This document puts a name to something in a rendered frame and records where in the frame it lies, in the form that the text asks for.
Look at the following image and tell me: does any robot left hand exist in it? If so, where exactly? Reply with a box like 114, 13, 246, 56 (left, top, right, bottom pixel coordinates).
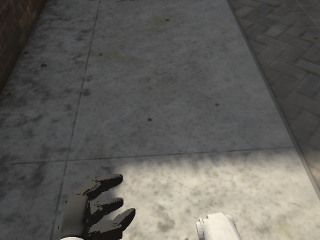
58, 174, 136, 240

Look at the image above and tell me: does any robot right thigh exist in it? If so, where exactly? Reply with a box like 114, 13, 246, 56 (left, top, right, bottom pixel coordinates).
196, 212, 242, 240

